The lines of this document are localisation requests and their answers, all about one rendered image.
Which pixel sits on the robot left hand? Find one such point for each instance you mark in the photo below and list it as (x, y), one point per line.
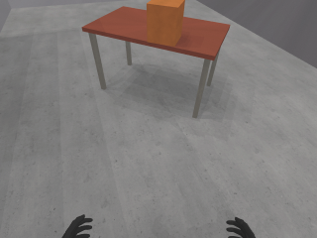
(74, 227)

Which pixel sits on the carton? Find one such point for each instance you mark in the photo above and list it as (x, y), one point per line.
(164, 21)

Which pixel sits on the table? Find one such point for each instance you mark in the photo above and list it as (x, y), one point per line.
(199, 38)

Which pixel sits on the robot right hand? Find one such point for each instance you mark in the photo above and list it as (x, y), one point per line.
(244, 231)

